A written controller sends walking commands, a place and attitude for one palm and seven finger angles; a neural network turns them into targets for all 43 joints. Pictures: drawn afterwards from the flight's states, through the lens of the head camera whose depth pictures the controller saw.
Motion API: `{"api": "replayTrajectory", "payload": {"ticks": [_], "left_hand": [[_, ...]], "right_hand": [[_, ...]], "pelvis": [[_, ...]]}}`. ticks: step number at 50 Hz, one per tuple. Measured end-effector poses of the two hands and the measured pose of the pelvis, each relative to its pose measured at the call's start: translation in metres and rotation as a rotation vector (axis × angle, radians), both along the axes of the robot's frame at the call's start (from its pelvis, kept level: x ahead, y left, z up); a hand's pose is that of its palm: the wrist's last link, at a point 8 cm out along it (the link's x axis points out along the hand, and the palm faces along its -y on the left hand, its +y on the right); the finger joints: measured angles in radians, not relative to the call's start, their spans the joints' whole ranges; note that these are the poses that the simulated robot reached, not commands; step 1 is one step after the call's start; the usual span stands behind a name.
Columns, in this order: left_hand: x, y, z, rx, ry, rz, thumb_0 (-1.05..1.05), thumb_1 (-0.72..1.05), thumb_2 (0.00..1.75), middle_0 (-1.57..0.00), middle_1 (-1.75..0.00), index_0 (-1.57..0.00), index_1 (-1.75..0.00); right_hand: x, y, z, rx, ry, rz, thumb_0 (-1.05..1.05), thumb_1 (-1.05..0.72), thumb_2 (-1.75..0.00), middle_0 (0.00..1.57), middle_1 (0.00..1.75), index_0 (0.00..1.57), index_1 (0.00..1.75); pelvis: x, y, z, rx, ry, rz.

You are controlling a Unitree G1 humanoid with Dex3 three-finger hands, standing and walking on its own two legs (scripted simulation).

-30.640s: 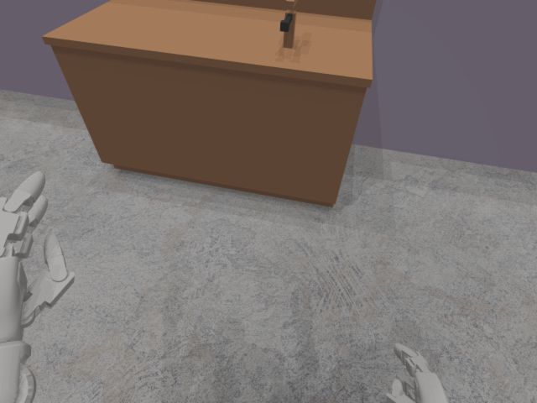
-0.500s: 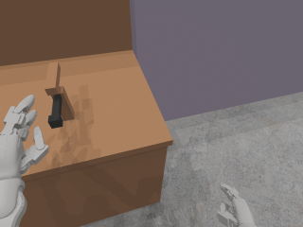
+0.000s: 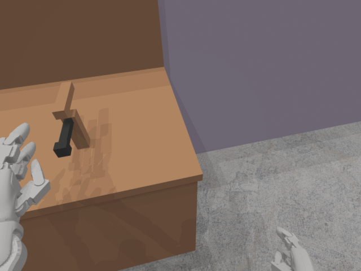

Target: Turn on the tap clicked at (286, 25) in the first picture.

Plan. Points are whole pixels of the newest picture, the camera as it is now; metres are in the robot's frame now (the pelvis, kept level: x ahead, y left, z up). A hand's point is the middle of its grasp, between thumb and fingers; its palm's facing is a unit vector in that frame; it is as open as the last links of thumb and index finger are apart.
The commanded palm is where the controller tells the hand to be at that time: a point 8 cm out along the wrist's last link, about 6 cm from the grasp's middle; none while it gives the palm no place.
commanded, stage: turn the palm inward beside the body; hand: left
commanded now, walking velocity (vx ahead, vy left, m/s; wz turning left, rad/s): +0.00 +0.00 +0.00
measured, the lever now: (62, 149) +0.34 +0.33 +0.10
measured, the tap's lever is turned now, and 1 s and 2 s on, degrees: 0 0 0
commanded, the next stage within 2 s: reach beside the lever's end, fingers flat in 1.36 s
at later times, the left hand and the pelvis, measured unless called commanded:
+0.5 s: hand (39, 198) +0.19 +0.26 +0.16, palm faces +0.48 -0.86 -0.20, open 7.4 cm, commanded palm +0.13 +0.30 +0.17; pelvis -0.01 +0.02 +0.00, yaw +0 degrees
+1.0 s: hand (37, 207) +0.17 +0.26 +0.16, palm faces +0.50 -0.86 -0.14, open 7.4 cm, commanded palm +0.12 +0.29 +0.17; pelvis -0.01 +0.02 +0.00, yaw +1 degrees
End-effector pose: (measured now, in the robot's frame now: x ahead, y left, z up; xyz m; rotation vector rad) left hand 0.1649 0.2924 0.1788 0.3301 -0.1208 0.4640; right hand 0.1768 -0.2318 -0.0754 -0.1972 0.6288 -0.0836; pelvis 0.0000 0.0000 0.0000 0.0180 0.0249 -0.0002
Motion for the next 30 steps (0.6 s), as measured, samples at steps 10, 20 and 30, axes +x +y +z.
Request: {"api": "replayTrajectory", "payload": {"ticks": [10, 20, 30], "left_hand": [[-0.01, -0.001, -0.006, -0.041, 0.004, 0.002, 0.02, 0.89, 0.9, -0.21, -0.3, -0.2, -0.3], [-0.02, 0.001, -0.01, -0.087, 0.014, 0.016, 0.02, 0.89, 0.9, -0.21, -0.3, -0.2, -0.3], [-0.029, 0.005, -0.015, -0.136, 0.03, 0.04, 0.02, 0.9, 0.9, -0.21, -0.3, -0.2, -0.3]], "right_hand": [[-0.004, 0.009, 0.002, -0.002, -0.023, -0.001, 0.01, -0.91, -0.9, 0.2, 0.3, 0.2, 0.29], [0.002, 0.032, 0.007, 0.012, -0.066, 0.036, 0.01, -0.91, -0.9, 0.2, 0.3, 0.2, 0.29], [0.01, 0.047, 0.014, 0.012, -0.089, 0.068, 0.01, -0.9, -0.9, 0.2, 0.3, 0.2, 0.3]], "pelvis": [[-0.002, 0.007, 0.0, -0.003, -0.004, 0.001], [-0.007, 0.016, 0.0, -0.01, -0.017, 0.006], [-0.007, 0.022, 0.002, -0.015, -0.029, 0.012]]}}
